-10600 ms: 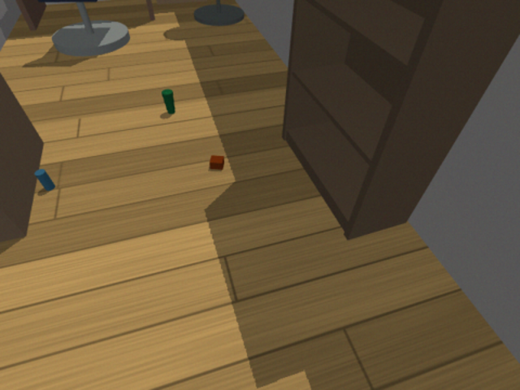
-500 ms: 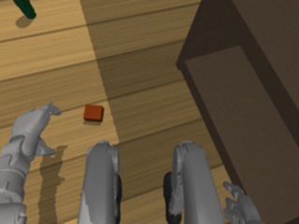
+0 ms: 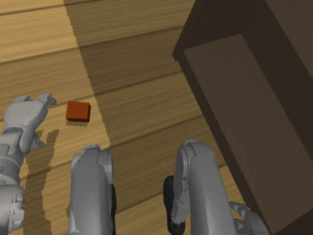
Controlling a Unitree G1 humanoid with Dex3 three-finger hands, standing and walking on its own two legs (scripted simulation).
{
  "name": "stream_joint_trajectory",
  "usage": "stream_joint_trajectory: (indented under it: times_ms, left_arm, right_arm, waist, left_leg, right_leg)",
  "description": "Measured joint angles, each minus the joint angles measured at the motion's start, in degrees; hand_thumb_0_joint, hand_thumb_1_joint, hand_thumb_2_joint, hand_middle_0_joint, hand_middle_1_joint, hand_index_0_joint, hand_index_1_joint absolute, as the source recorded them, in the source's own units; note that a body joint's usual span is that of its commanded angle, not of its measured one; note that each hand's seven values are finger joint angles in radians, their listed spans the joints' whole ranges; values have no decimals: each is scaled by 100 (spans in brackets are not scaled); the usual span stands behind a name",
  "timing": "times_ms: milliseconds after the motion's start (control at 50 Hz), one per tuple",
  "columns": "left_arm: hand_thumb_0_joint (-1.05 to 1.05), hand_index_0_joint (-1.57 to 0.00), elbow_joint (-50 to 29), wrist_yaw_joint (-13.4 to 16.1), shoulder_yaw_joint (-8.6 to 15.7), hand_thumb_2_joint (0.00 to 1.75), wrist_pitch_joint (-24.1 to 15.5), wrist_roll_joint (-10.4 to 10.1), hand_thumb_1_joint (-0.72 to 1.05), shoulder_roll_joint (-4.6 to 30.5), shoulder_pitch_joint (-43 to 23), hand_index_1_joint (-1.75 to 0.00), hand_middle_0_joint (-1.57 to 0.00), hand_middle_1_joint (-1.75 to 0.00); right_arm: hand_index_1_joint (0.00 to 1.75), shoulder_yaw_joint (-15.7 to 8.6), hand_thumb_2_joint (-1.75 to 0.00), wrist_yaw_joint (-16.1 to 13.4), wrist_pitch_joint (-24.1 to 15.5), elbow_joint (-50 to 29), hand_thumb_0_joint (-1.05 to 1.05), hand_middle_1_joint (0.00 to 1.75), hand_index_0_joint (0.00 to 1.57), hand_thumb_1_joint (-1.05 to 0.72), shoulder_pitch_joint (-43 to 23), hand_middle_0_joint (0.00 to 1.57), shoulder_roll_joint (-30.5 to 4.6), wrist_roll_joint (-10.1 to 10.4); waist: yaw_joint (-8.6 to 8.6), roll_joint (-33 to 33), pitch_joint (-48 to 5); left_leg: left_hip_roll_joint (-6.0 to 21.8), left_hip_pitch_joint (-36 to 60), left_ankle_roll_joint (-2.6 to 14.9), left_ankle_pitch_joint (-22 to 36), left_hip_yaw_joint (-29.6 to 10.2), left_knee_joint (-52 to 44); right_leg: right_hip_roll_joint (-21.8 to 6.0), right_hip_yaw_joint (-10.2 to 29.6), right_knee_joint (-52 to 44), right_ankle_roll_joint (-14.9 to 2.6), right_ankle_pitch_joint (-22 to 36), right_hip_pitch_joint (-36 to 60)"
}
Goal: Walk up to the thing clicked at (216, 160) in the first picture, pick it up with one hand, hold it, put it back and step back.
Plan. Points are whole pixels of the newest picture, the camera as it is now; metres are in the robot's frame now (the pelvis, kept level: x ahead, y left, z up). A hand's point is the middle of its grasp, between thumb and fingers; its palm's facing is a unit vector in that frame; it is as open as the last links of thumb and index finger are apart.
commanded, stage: rise first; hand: left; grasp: from above
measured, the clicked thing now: (78, 112) +0.48 +0.24 -0.33
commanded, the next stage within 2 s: approach in 0.86 s
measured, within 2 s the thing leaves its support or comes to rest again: neither
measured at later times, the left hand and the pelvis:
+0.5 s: hand (45, 124) +0.40 +0.30 -0.19, palm faces -0.48 -0.08 -0.88, open 12.2 cm; pelvis +0.01 +0.00 -0.02, yaw -1 degrees
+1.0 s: hand (49, 119) +0.41 +0.29 -0.21, palm faces -0.47 -0.04 -0.88, open 12.3 cm; pelvis +0.01 +0.00 -0.03, yaw -1 degrees
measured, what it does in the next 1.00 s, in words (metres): stands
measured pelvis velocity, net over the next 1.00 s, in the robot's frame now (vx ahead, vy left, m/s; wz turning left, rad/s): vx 0.01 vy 0.00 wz -0.02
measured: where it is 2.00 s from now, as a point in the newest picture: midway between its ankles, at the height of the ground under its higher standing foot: (141, 219)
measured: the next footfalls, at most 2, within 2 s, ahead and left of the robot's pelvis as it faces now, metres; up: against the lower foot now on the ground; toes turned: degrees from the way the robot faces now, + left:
none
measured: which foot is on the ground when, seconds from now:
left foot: down 0.00-1.00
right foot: down 0.00-1.00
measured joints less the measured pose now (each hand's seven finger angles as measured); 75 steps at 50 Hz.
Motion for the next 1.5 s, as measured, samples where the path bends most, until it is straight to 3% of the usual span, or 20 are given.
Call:
stream_joint_trajectory:
  times_ms: [240, 460, 780, 1000, 1100, 1200, 1260, 1380, 1440, 1500]
  left_arm:
    - [0, -35, 248, 125, 34, 77, -161, 301, -23, 74, -188, -68, -35, -67]
    - [0, -38, 450, 419, 40, 73, -290, 611, -19, 180, -228, -66, -37, -66]
    - [0, -37, 735, 668, 103, 73, -202, 778, -19, 224, -453, -69, -36, -70]
    - [0, -35, 825, 740, 56, 74, -247, 900, -21, 287, -510, -72, -34, -73]
    - [0, -31, 967, 875, -172, 78, -246, 1063, -26, 305, -648, -79, -28, -79]
    - [0, -25, 1298, 1087, -473, 82, -89, 1111, -32, 219, -1128, -86, -22, -87]
    - [0, -22, 1592, 1216, -530, 85, 96, 1169, -36, 176, -1513, -90, -19, -92]
    - [0, -16, 2115, 1283, -324, 92, 569, 1252, -43, 303, -2199, -96, -14, -97]
    - [0, -14, 2059, 1186, -192, 94, 811, 1134, -46, 390, -2247, -97, -12, -98]
    - [0, -13, 1836, 958, -88, 95, 979, 939, -48, 432, -2075, -98, -11, -100]
  right_arm:
    - [30, 73, -90, 88, 118, 23, 0, 30, 21, -92, -109, 21, 71, -140]
    - [30, 51, -90, 101, 175, 117, 0, 30, 20, -92, -59, 21, 51, -216]
    - [30, 107, -90, 107, 124, 162, 0, 30, 21, -91, -69, 21, 58, -311]
    - [30, 143, -90, 129, 108, 186, 0, 30, 21, -91, -44, 21, 50, -344]
    - [30, 160, -89, 129, 83, 227, 0, 30, 21, -91, -46, 21, 55, -366]
    - [30, 247, -89, 102, -34, 278, 0, 30, 21, -91, -82, 21, 51, -423]
    - [30, 337, -89, 87, -95, 277, 0, 30, 21, -91, -114, 21, 43, -468]
    - [30, 572, -89, 111, -175, 132, 0, 30, 20, -92, -37, 21, -29, -559]
    - [30, 651, -89, 131, -157, 42, 0, 30, 20, -92, 85, 20, -79, -535]
    - [30, 693, -89, 155, -78, -29, 0, 30, 20, -92, 210, 20, -115, -447]
  waist:
    - [-32, -58, 60]
    - [-132, -103, 49]
    - [-248, -83, 103]
    - [-299, -109, 126]
    - [-346, -140, 104]
    - [-486, -183, 153]
    - [-653, -179, 199]
    - [-1062, -88, 333]
    - [-1176, 26, 397]
    - [-1178, 149, 488]
  left_leg:
    - [28, -103, -22, -134, -53, 229]
    - [21, -274, -30, -164, -62, 442]
    - [27, -370, -58, -200, -85, 549]
    - [16, -409, -60, -208, -99, 611]
    - [18, -452, -64, -213, -84, 644]
    - [13, -519, -73, -183, -77, 682]
    - [14, -577, -82, -164, -104, 715]
    - [47, -682, -99, -185, -188, 809]
    - [76, -709, -99, -228, -226, 826]
    - [110, -668, -85, -282, -237, 807]
  right_leg:
    - [40, -34, 208, -18, -95, -124]
    - [45, -26, 421, -15, -125, -294]
    - [63, -38, 536, -39, -143, -420]
    - [62, -46, 588, -33, -153, -444]
    - [65, -28, 634, -34, -157, -503]
    - [64, -17, 684, -36, -130, -579]
    - [71, -39, 703, -41, -101, -634]
    - [117, -110, 742, -59, -57, -748]
    - [149, -142, 728, -60, -57, -786]
    - [182, -152, 687, -46, -75, -762]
